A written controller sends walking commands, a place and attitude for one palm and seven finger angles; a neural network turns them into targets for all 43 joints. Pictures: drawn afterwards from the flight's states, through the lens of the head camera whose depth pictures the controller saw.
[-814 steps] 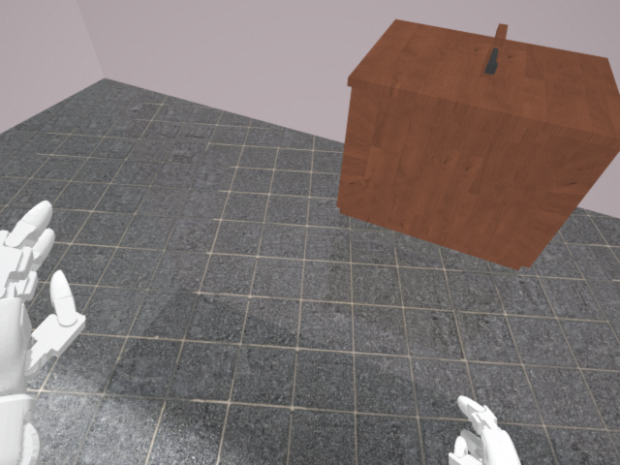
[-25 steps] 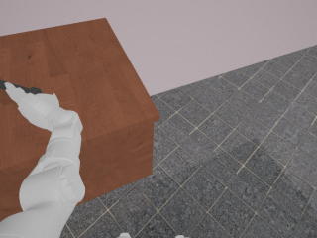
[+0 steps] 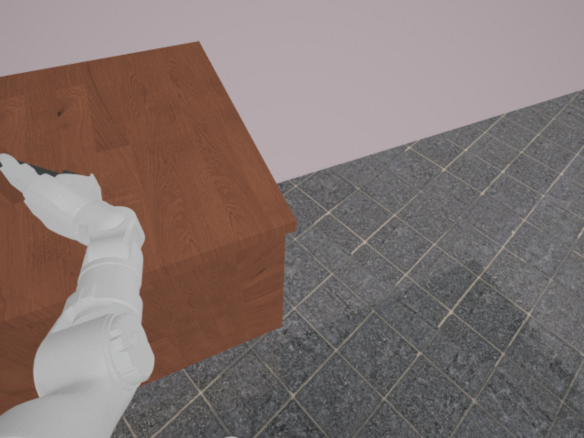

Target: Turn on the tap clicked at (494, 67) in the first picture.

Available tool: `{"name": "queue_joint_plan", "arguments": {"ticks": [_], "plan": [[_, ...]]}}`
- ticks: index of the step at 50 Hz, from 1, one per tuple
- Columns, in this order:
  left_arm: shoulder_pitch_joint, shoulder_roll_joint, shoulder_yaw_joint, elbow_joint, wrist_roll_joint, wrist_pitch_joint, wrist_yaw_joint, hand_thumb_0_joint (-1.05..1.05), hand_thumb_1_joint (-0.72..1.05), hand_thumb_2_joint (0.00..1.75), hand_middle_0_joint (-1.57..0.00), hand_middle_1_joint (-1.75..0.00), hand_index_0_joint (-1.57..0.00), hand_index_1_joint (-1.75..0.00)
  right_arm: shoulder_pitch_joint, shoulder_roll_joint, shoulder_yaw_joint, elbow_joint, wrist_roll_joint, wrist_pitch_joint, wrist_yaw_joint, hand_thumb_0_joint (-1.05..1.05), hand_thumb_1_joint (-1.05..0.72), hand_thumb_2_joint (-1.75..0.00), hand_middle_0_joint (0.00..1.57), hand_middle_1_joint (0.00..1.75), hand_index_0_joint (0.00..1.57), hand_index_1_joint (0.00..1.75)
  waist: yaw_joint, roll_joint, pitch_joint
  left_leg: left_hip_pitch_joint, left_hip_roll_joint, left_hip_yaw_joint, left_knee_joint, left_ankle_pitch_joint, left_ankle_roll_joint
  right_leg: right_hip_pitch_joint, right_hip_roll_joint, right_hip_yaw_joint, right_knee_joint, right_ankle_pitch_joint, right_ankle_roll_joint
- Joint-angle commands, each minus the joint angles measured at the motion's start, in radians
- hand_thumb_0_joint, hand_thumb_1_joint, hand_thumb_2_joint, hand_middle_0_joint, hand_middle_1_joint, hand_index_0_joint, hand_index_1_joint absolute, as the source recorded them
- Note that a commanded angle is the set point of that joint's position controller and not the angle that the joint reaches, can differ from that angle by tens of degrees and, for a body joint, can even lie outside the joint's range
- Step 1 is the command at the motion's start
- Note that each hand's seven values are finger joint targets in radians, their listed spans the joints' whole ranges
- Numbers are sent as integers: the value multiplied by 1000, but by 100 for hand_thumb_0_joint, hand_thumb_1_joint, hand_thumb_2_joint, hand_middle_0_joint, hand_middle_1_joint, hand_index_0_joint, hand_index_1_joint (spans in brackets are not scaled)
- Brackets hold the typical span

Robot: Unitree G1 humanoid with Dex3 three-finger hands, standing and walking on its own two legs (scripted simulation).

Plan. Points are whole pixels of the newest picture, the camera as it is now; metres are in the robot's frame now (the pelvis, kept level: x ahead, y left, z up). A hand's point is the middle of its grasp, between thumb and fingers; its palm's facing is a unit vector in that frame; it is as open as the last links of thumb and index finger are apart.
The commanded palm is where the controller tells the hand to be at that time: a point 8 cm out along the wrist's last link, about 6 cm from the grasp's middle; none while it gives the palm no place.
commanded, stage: lift the hand up off the lever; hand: left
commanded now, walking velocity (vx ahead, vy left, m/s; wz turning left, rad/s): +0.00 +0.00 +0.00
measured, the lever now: (69, 184) +0.49 +0.32 +0.05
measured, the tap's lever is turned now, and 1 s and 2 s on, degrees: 48 48 48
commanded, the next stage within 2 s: draw the hand back beside the body in 0.98 s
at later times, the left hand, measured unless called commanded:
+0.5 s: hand (74, 184) +0.44 +0.27 +0.11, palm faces +0.85 -0.51 -0.10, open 7.8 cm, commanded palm +0.39 +0.27 +0.11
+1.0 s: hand (78, 179) +0.44 +0.26 +0.11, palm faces +0.84 -0.53 -0.11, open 7.8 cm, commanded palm +0.38 +0.27 +0.12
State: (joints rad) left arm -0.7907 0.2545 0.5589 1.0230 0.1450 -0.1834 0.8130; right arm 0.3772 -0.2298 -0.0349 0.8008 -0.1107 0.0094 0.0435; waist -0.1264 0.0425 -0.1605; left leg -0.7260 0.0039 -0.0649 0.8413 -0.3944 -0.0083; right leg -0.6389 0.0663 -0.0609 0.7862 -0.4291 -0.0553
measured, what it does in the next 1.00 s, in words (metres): stands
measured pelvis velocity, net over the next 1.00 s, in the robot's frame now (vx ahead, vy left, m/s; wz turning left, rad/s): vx -0.02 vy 0.00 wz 0.00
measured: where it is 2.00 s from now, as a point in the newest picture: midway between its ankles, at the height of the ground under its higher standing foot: outside the picture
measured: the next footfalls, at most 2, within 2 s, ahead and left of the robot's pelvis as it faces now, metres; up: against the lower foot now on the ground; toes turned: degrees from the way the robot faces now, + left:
none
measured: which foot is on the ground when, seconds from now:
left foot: down 0.00-1.00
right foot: down 0.00-1.00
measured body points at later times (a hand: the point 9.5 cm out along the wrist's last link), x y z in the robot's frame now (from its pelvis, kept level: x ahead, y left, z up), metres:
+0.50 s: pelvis +0.00 +0.00 +0.01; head +0.04 +0.00 +0.46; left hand +0.39 +0.29 +0.11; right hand +0.05 -0.25 -0.13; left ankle +0.00 +0.12 -0.70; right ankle -0.03 -0.09 -0.70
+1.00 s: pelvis -0.02 +0.00 +0.01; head +0.03 +0.00 +0.46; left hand +0.39 +0.28 +0.12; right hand +0.01 -0.25 -0.13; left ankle +0.00 +0.12 -0.70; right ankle -0.03 -0.09 -0.70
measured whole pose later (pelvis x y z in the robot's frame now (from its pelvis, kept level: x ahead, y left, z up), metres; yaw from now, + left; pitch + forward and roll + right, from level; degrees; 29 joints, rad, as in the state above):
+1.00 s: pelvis -0.02 +0.00 +0.01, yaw +0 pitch +12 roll -1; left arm -0.79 0.22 0.53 0.96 0.13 -0.08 0.81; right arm 0.34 -0.22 -0.03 0.81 -0.09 0.01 0.02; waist -0.11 0.04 -0.14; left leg -0.63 -0.01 -0.06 0.76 -0.34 0.00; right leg -0.55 0.05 -0.05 0.72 -0.38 -0.05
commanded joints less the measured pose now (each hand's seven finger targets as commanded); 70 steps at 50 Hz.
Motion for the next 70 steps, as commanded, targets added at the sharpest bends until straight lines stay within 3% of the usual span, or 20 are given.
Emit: {"name": "queue_joint_plan", "arguments": {"ticks": [1,6,11,15,21,25,29,32,37,42,46,54,55,56,58,62,64,65,66,70], "plan": [[-432,197,-61,-214,47,-50,7,0,90,90,-15,-15,-15,-15,82,-148,-45,-59,-6,-22,-7,0,-90,-90,20,30,20,30,-4,41,-313,258,-2,14,-60,399,31,136,-28,22,-89,410,39],[-394,226,-22,-269,32,-32,6,0,90,90,-15,-15,-15,-15,78,-145,-48,-75,-2,-10,-13,0,-90,-90,20,30,20,30,24,41,-362,279,-4,24,-68,455,29,207,-33,27,-87,483,40],[-318,186,-40,-332,31,-7,4,0,90,90,-15,-15,-15,-15,70,-141,-51,-88,1,-1,-9,0,-90,-90,20,30,20,30,39,32,-366,315,0,25,-70,555,22,240,-32,21,-86,550,40],[-325,138,-79,-344,17,21,-7,0,90,90,-15,-15,-15,-15,42,-139,-52,-93,9,1,-13,0,-90,-90,20,30,20,30,21,-33,-301,291,-3,32,-90,487,31,250,-36,20,-112,538,46],[-348,148,-86,-414,21,25,-15,0,90,90,-15,-15,-15,-15,17,-134,-51,-89,11,-7,-23,0,-90,-90,20,30,20,30,30,30,-308,328,-7,27,-105,466,27,248,-38,24,-126,498,40],[-377,112,-128,-361,21,39,-24,0,90,90,-15,-15,-15,-15,-10,-133,-47,-83,14,-13,-30,0,-90,-90,20,30,20,30,6,2,-242,293,-11,27,-118,370,32,214,-42,24,-146,426,42],[-383,157,-84,-341,9,42,-19,0,90,90,-15,-15,-15,-15,-15,-132,-45,-85,16,-18,-38,0,-90,-90,20,30,20,30,22,-11,-268,286,-16,25,-129,339,34,235,-43,26,-152,406,42],[-450,132,-121,-332,22,41,-15,0,90,90,-15,-15,-15,-15,-19,-128,-38,-77,14,-20,-39,0,-90,-90,20,30,20,30,10,37,-249,293,-15,18,-137,321,30,198,-44,24,-151,368,39],[-430,186,-75,-338,27,36,-3,0,90,90,-15,-15,-15,-15,-12,-131,-41,-84,13,-23,-40,0,-90,-90,20,30,20,30,28,20,-319,299,-15,20,-131,338,31,232,-42,29,-145,384,39],[-427,151,-100,-280,26,53,-7,0,90,90,-15,-15,-15,-15,-11,-134,-41,-76,13,-25,-38,0,-90,-90,20,30,20,30,15,2,-251,283,-11,19,-143,317,32,202,-40,23,-157,356,40],[-431,206,-52,-255,19,57,-3,0,90,90,-15,-15,-15,-15,-9,-138,-40,-77,17,-24,-43,0,-90,-90,20,30,20,30,23,-30,-246,248,-14,20,-153,260,38,222,-43,31,-174,318,42],[-446,197,-66,-298,47,27,12,0,90,90,-15,-15,-15,-15,10,-133,-43,-74,7,-37,-32,0,-90,-90,20,30,20,30,23,9,-289,279,-8,21,-137,314,35,207,-36,27,-150,348,38],[-370,182,-230,-380,83,18,-133,0,90,90,-15,-15,-15,-15,3,-146,-51,-97,18,-25,-48,0,-90,-90,20,30,20,30,3,-12,-319,329,-5,41,-129,355,40,245,-32,55,-144,438,32],[-335,236,-174,-440,51,7,-204,0,90,90,-15,-16,-15,-16,19,-152,-56,-123,29,-24,-62,0,-90,-90,20,30,20,30,33,24,-388,381,-6,48,-139,405,40,298,-32,57,-154,491,25],[-255,247,-193,-525,8,-5,-297,0,90,90,-15,-16,-15,-16,17,-145,-48,-139,49,-23,-80,0,-90,-90,20,30,20,30,61,54,-416,436,-4,56,-159,463,40,363,-27,65,-166,563,26],[39,245,-177,-602,-160,-18,-537,0,90,90,-16,-17,-16,-17,-34,-142,-29,-179,97,-16,-110,0,-90,-90,20,30,20,30,112,-34,-256,398,1,68,-222,435,39,452,-24,70,-211,618,25],[131,251,-134,-682,-240,5,-583,0,90,90,-16,-18,-16,-18,-75,-136,-23,-212,114,-22,-124,0,-90,-90,20,30,20,30,147,-28,-221,396,-5,82,-250,399,42,496,-28,75,-241,617,33],[273,453,-125,-607,-157,29,-595,0,90,90,-16,-18,-16,-18,-62,-154,-26,-197,128,-15,-104,0,-90,-90,20,30,20,30,146,6,-182,452,0,99,-296,392,40,508,-52,97,-246,620,43],[276,433,-121,-654,-172,35,-613,0,90,90,-16,-19,-16,-19,-80,-147,-23,-219,134,-11,-98,0,-90,-90,20,30,20,30,152,76,-129,458,-5,98,-319,396,36,499,-48,87,-267,575,33],[232,343,-233,-834,-203,31,-666,0,90,90,-17,-20,-17,-20,-166,-149,-21,-267,150,-37,-110,0,-90,-90,20,30,20,30,115,-30,-45,526,3,94,-375,349,46,474,-37,91,-348,493,42]]}}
